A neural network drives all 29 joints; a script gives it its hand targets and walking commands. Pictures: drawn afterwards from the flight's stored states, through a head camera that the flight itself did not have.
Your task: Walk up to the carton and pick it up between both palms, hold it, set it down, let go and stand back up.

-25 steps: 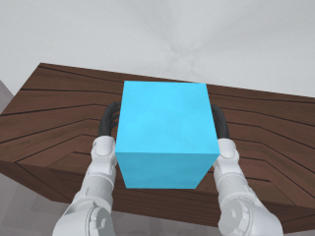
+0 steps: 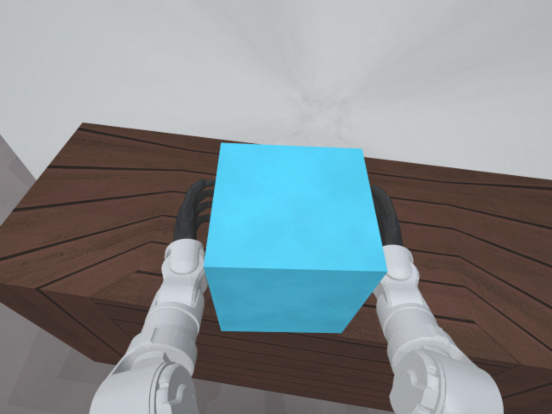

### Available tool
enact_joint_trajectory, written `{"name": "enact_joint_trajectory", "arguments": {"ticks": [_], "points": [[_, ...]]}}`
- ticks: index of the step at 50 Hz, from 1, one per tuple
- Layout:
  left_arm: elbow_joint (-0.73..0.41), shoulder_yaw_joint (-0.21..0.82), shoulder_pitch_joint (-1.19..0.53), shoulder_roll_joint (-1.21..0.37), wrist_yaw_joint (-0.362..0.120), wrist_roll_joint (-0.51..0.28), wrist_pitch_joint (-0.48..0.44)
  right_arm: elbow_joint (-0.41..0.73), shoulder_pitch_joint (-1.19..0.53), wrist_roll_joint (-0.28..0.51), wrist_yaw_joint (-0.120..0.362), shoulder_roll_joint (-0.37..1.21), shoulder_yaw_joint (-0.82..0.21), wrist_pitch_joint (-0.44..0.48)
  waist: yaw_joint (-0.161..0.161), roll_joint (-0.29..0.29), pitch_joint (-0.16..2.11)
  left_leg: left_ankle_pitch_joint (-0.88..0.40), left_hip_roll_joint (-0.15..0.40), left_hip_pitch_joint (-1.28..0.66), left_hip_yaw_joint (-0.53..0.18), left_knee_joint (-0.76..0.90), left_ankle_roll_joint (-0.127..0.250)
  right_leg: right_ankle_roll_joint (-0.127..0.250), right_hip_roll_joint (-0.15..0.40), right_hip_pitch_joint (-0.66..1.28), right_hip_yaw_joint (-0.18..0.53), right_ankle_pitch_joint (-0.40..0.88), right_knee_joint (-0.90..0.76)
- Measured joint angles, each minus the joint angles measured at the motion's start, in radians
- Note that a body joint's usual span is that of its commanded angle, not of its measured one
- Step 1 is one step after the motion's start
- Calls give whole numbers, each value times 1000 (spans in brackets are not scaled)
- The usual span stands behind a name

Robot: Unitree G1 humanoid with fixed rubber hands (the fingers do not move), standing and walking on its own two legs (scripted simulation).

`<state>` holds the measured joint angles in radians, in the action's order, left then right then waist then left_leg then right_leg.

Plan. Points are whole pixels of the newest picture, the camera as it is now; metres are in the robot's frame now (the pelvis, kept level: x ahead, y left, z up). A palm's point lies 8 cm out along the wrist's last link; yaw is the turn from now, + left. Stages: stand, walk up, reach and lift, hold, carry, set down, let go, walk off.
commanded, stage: reach and lift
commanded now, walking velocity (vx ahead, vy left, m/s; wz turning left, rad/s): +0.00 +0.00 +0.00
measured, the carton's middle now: (286, 246) +0.40 -0.01 +0.00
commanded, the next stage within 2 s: none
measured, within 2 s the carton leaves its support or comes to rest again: neither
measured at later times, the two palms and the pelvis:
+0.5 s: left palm (173, 225) +0.38 +0.15 +0.08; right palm (388, 232) +0.38 -0.15 +0.08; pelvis -0.01 +0.01 +0.00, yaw +0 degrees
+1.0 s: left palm (149, 211) +0.36 +0.17 +0.13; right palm (387, 223) +0.36 -0.13 +0.12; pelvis -0.02 +0.02 +0.00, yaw +1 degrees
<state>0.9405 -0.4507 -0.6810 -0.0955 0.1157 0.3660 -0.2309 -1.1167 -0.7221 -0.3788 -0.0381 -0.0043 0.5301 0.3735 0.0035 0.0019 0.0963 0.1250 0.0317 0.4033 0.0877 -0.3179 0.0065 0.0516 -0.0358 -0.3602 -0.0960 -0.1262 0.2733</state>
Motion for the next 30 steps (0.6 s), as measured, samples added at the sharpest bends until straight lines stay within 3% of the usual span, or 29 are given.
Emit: {"name": "enact_joint_trajectory", "arguments": {"ticks": [15, 30], "points": [[-51, 53, 0, 20, -6, -51, 104, 29, 0, 87, -14, 0, -72, -82, 1, -19, -16, -12, -2, -70, -1, 11, 2, -1, 1, 70, -1, 11, -12], [-222, 97, 22, 10, -26, -62, 311, 112, 26, 215, -13, -4, -164, -209, -10, -35, -55, -4, -12, -180, 0, 22, 10, -12, 10, 184, 0, 6, -27]]}}
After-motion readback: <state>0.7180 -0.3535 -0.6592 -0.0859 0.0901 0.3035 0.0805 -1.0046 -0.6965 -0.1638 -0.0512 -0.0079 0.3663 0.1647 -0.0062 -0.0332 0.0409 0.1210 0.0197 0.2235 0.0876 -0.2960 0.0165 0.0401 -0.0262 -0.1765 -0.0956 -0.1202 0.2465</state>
